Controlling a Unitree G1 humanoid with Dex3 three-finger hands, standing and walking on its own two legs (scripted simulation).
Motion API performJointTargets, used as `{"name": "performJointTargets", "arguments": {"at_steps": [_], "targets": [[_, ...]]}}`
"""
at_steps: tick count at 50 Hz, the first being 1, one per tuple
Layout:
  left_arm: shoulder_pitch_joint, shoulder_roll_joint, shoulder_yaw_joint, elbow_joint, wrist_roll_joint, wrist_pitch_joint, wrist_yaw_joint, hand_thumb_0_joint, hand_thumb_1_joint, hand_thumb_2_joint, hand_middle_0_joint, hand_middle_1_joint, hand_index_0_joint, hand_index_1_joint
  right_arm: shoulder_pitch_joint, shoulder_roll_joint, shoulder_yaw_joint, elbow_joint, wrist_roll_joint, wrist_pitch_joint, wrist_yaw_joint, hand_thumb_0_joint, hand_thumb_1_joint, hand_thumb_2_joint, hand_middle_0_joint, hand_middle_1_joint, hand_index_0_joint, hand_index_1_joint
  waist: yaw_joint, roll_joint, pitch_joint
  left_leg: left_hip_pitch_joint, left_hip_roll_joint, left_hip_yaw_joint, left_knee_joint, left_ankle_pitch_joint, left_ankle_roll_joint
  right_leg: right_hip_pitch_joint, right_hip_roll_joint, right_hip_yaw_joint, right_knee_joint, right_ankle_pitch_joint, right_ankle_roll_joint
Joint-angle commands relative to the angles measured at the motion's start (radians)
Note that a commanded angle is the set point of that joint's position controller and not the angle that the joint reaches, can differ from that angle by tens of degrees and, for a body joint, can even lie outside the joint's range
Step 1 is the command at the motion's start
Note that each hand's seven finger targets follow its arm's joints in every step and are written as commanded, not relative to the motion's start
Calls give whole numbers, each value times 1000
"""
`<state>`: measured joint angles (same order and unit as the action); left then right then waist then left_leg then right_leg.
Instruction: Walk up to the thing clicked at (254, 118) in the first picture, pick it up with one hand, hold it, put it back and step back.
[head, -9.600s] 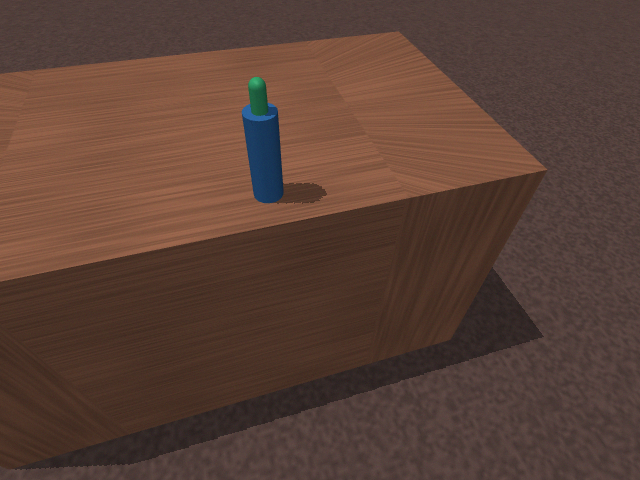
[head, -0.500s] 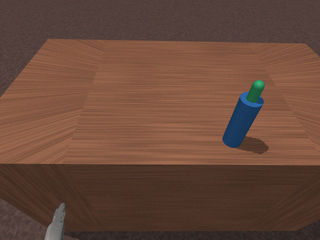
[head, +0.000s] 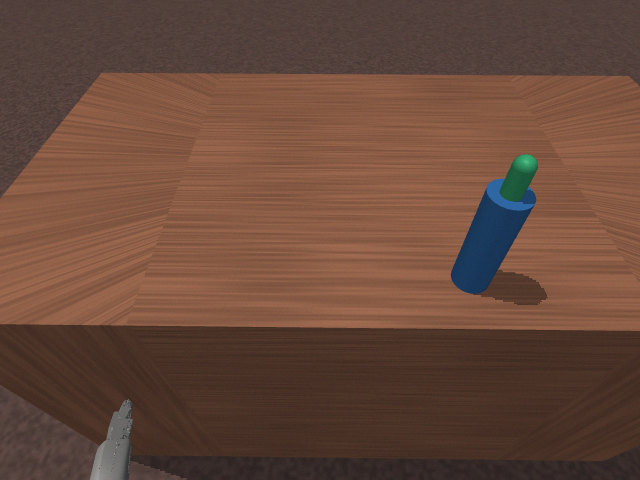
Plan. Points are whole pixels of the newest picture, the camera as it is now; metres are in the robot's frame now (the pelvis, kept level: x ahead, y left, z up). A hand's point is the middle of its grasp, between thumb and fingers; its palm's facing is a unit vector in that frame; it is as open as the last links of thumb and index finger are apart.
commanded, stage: go down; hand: right
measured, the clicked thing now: (494, 227) +0.43 -0.20 +0.10
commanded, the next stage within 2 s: approach in 1.16 s
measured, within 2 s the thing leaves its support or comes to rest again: neither
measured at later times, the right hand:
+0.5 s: hand out of the picture +0.33 -0.39 +0.17, palm faces +0.18 +0.98 -0.01, open 17.3 cm
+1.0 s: hand out of the picture +0.33 -0.39 +0.17, palm faces +0.19 +0.98 -0.01, open 17.3 cm
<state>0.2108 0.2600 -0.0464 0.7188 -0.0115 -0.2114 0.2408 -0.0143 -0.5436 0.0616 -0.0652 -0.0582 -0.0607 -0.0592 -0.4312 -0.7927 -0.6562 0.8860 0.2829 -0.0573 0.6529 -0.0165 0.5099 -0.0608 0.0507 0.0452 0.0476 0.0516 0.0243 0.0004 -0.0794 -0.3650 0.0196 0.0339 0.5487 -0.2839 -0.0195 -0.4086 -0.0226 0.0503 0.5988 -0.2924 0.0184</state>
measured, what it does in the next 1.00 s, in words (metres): stands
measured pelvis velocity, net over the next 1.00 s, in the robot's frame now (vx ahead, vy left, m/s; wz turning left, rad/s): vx -0.01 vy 0.00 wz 0.00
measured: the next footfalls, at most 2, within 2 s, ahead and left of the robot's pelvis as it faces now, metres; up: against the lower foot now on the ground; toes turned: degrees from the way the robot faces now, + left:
none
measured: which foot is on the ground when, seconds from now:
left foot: down 0.00-1.00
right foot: down 0.00-1.00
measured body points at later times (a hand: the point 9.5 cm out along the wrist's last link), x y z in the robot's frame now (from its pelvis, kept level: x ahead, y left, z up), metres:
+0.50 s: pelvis +0.00 -0.01 +0.00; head +0.02 -0.02 +0.45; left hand +0.15 +0.26 -0.08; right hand +0.32 -0.44 +0.17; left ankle -0.01 +0.13 -0.73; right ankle +0.01 -0.13 -0.73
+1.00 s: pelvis -0.01 +0.00 -0.01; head +0.02 -0.02 +0.44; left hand +0.15 +0.26 -0.08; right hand +0.31 -0.45 +0.17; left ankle -0.01 +0.13 -0.73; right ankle +0.01 -0.13 -0.73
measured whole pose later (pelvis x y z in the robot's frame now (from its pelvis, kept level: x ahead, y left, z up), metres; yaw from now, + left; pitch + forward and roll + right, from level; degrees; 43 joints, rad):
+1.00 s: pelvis -0.01 +0.00 -0.01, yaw +0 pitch +7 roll +2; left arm 0.23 0.26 -0.06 0.67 -0.01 -0.22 0.24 -0.01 -0.54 0.06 -0.06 -0.06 -0.06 -0.06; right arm -0.48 -0.84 -0.66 0.94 0.26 -0.04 0.66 -0.02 0.51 -0.06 0.06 0.05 0.05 0.05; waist 0.03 0.00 -0.10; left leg -0.42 0.02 0.03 0.60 -0.30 -0.02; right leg -0.47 -0.03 0.05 0.66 -0.31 0.02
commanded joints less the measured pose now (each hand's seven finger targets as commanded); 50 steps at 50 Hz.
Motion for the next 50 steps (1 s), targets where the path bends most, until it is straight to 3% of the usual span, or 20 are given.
{"name": "performJointTargets", "arguments": {"at_steps": [1,5,7,9,11,13,15,18,19,22,25,28,30,33,35,37,42,43,45,50], "targets": [[-68,156,51,-134,1,-50,21,0,-560,61,-52,-51,-49,-54,-308,-424,-70,-182,21,-55,-4,0,507,-62,52,49,52,49,-8,-156,-246,59,-25,1,-49,219,35,141,30,-18,-69,232,-34],[-62,140,32,-135,-1,-51,17,0,-559,60,-51,-52,-49,-54,-315,-445,-80,-186,21,-53,-4,0,526,-61,49,50,51,50,-19,-186,-254,41,-38,16,-37,218,41,159,15,-6,-64,297,-20],[-62,177,74,-151,1,-53,21,0,-560,60,-51,-52,-49,-54,-324,-447,-84,-177,22,-55,-6,0,502,-60,53,48,52,48,-9,-159,-271,51,-32,9,-34,244,37,157,22,-13,-47,304,-28],[-49,191,82,-161,1,-56,24,0,-564,64,-50,-50,-47,-54,-344,-472,-94,-186,19,-55,-10,0,516,-60,51,49,52,48,0,-150,-278,51,-32,6,-36,238,35,154,23,-15,-49,274,-31],[-48,133,29,-146,-1,-53,16,0,-560,61,-51,-52,-49,-55,-349,-433,-69,-206,21,-54,-6,0,507,-59,53,48,53,48,-11,-191,-242,35,-36,12,-34,210,40,146,18,-12,-55,267,-25],[-62,154,51,-157,-1,-57,20,0,-562,61,-51,-50,-47,-53,-330,-449,-77,-189,20,-51,-8,0,506,-62,53,49,53,49,-13,-185,-256,33,-38,17,-33,206,41,153,12,-7,-52,284,-22],[-51,148,36,-162,0,-57,19,0,-562,62,-49,-52,-47,-55,-347,-460,-77,-185,16,-45,-5,0,509,-59,53,48,53,48,-4,-188,-265,31,-40,15,-35,202,42,152,12,-6,-55,284,-20],[-51,173,61,-180,1,-58,21,0,-567,63,-52,-52,-48,-56,-355,-418,-51,-166,15,-41,-5,0,486,-64,55,48,54,48,10,-149,-273,40,-36,12,-27,237,38,149,16,-10,-47,293,-26],[-49,157,39,-185,2,-59,19,0,-564,62,-50,-50,-46,-55,-357,-433,-62,-182,15,-42,-6,0,505,-58,55,48,55,48,-2,-168,-285,51,-32,9,-26,259,37,153,22,-13,-36,321,-26],[-18,166,60,-154,1,-53,17,0,-566,64,-50,-50,-45,-55,-347,-433,-58,-167,9,-35,-11,0,502,-62,54,49,53,48,2,-174,-264,21,-34,11,-21,248,38,156,19,-12,-31,328,-25],[-22,169,62,-163,0,-53,16,0,-560,62,-49,-50,-45,-54,-375,-470,-79,-195,9,-37,-17,0,501,-55,59,47,57,47,-5,-175,-263,16,-37,15,-24,213,40,150,15,-9,-40,290,-23],[-48,133,32,-178,0,-53,9,0,-555,57,-49,-50,-47,-52,-379,-451,-74,-217,8,-38,-19,0,489,-55,61,46,57,46,-12,-185,-266,29,-36,12,-24,204,41,141,17,-13,-41,263,-24],[-40,159,56,-187,-2,-55,16,0,-558,59,-49,-49,-46,-52,-346,-463,-83,-154,6,-28,-19,0,503,-61,55,50,54,49,-3,-137,-242,41,-31,7,-27,206,36,105,24,-16,-44,226,-32],[-42,137,26,-190,2,-53,14,0,-558,59,-49,-50,-46,-52,-381,-490,-93,-193,2,-36,-15,0,495,-60,57,49,55,49,-19,-167,-261,54,-26,1,-21,219,36,97,29,-21,-36,234,-33],[-35,172,63,-200,-1,-55,17,0,-554,58,-47,-50,-46,-51,-323,-449,-70,-142,8,-25,-6,0,514,-59,56,50,54,50,-6,-137,-240,34,-32,9,-20,202,36,103,22,-15,-42,224,-32],[-36,155,41,-196,2,-58,13,0,-548,53,-48,-51,-48,-51,-349,-452,-65,-167,3,-34,-3,0,522,-59,56,51,55,51,-3,-162,-261,29,-30,4,-17,212,36,113,24,-17,-35,233,-30],[-28,170,56,-193,-1,-62,17,0,-557,60,-47,-50,-45,-52,-376,-461,-73,-166,15,-45,4,0,520,-59,55,50,55,50,14,-134,-264,10,-31,5,-11,207,34,116,22,-13,-29,223,-35],[-66,132,12,-221,-2,-66,15,0,-550,55,-48,-51,-48,-51,-389,-478,-82,-207,12,-54,4,0,507,-58,58,49,57,49,-12,-158,-273,27,-25,-2,-12,201,33,107,28,-18,-25,210,-35],[-1,134,28,-125,1,-58,20,0,-558,60,-47,-49,-44,-52,-339,-461,-71,-125,9,-37,4,0,492,-60,59,49,56,49,-3,-161,-234,4,-28,2,-11,191,36,92,26,-16,-32,206,-34],[-43,166,45,-198,4,-67,21,0,-549,53,-49,-50,-48,-50,-406,-493,-75,-189,-1,-48,-4,0,500,-60,59,50,57,50,5,-178,-261,-1,-30,3,-8,176,37,106,23,-15,-30,191,-30]]}}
